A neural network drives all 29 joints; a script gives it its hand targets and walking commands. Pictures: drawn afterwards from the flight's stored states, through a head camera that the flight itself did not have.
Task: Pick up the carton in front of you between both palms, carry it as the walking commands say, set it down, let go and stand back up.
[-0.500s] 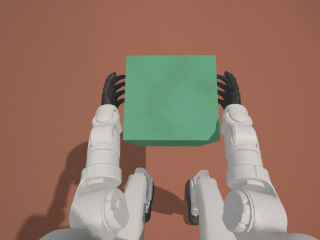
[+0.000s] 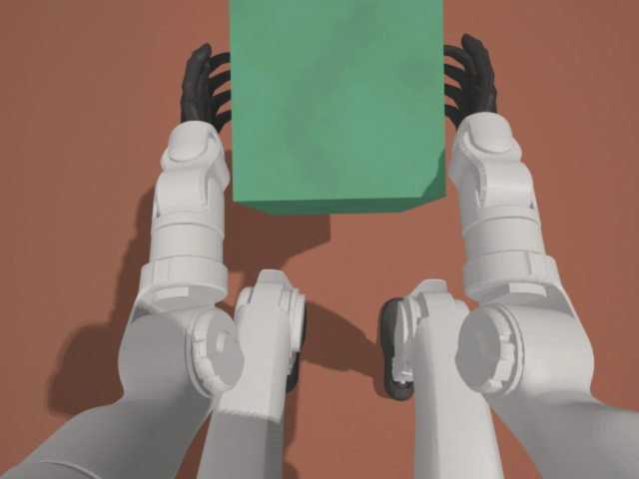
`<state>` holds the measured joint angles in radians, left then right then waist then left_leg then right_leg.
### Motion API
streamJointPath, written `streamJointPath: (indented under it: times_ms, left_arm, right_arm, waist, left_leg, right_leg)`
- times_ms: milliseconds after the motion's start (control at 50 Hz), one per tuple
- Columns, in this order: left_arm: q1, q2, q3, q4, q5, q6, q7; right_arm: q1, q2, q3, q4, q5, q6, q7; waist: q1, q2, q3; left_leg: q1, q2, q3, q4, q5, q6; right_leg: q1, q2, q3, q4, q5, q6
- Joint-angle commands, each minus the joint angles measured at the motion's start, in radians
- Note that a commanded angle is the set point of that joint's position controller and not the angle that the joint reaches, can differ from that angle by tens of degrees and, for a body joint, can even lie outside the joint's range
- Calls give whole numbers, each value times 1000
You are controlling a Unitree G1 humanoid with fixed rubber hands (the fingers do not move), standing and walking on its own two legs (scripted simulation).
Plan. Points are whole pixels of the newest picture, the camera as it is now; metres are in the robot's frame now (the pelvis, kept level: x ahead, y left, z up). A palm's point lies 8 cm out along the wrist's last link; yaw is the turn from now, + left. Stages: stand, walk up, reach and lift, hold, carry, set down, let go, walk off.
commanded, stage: set down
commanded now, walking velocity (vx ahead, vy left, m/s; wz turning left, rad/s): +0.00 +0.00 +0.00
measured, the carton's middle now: (335, 132) +0.50 +0.04 -0.18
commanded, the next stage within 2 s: none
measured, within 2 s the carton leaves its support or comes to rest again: rests again in 1.06 s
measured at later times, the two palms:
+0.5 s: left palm (226, 133) +0.51 +0.20 -0.25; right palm (427, 123) +0.54 -0.10 -0.25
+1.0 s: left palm (231, 138) +0.50 +0.20 -0.27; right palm (426, 129) +0.54 -0.10 -0.28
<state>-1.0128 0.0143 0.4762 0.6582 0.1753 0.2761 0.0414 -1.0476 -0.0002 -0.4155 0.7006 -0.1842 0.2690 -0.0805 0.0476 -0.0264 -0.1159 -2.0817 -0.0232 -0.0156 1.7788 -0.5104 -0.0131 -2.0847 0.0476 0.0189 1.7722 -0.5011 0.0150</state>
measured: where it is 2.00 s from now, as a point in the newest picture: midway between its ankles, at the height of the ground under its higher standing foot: (341, 363)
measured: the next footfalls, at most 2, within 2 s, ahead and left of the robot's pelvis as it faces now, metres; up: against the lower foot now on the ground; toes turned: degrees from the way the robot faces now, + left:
none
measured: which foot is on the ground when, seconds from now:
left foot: down 0.00-1.00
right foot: down 0.00-1.00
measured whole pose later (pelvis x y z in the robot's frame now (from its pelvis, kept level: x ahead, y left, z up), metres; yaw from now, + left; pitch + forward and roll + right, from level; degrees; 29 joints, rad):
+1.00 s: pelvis -0.01 +0.00 -0.12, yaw +1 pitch +40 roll +0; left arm -1.32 0.21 0.34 0.95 0.02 0.20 0.06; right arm -1.39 -0.20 -0.25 1.03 -0.03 0.18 -0.12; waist 0.06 -0.02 0.23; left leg -2.31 -0.04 -0.01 2.19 -0.57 -0.02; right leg -2.32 0.07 0.02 2.19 -0.56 0.03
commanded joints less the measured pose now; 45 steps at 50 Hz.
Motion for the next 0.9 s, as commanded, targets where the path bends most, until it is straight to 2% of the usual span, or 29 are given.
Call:
streamJointPath:
  times_ms: [0, 140, 360, 480, 520, 600, 760, 880]
  left_arm:
    - [-628, -870, -505, 22, -112, -8, -234]
    - [-712, -826, -504, 29, -132, -15, -239]
    - [-838, -748, -556, 28, -207, -43, -240]
    - [-881, -802, -625, -18, -297, -60, -231]
    - [-850, -806, -614, 18, -292, -55, -237]
    - [-819, -803, -592, 71, -265, -54, -252]
    - [-838, -754, -543, 108, -254, -92, -236]
    - [-847, -717, -495, 157, -244, -104, -242]
  right_arm:
    - [-622, 897, 482, 27, 104, -19, 200]
    - [-703, 849, 481, 56, 126, -29, 199]
    - [-832, 767, 535, 81, 209, -64, 194]
    - [-887, 790, 601, 18, 279, -89, 186]
    - [-838, 797, 574, 56, 266, -85, 189]
    - [-789, 793, 529, 115, 224, -80, 206]
    - [-816, 762, 513, 154, 239, -113, 206]
    - [-832, 725, 485, 195, 230, -122, 206]
  waist:
    - [32, -13, -1014]
    - [33, -12, -1004]
    - [43, -6, -986]
    - [32, 0, -1131]
    - [23, 6, -1091]
    - [12, 22, -920]
    - [31, -7, -820]
    - [35, -37, -733]
  left_leg:
    - [513, -130, 75, -115, 260, -27]
    - [459, -120, 85, -24, 255, -27]
    - [442, -97, 86, 120, 286, -27]
    - [531, -99, 80, 183, 407, -34]
    - [505, -101, 78, 192, 421, -34]
    - [407, -104, 76, 203, 369, -29]
    - [345, -106, 72, 222, 334, -22]
    - [280, -97, 71, 231, 272, -15]
  right_leg:
    - [532, 136, -64, -96, 213, 13]
    - [472, 126, -73, 3, 209, 9]
    - [427, 106, -80, 162, 225, 2]
    - [486, 106, -90, 232, 326, -4]
    - [460, 107, -90, 245, 343, -6]
    - [348, 106, -83, 251, 294, -10]
    - [318, 104, -74, 268, 263, -10]
    - [308, 99, -69, 270, 218, -13]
